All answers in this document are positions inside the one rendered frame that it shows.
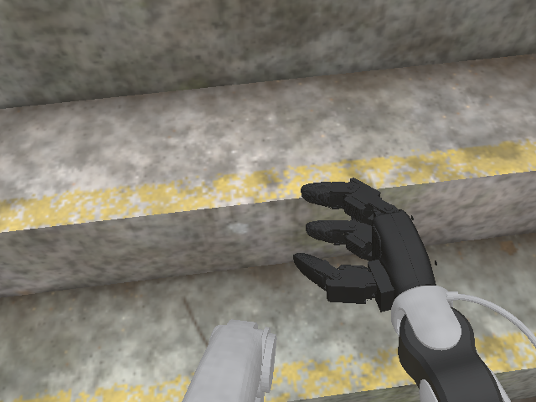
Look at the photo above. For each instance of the left robot thigh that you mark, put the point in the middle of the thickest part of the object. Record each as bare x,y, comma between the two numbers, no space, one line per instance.
237,365

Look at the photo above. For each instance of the robot right forearm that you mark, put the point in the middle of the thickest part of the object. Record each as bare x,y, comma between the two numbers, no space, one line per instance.
437,349

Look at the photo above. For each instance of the right robot hand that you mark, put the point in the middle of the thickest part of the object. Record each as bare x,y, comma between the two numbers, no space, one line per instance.
377,232

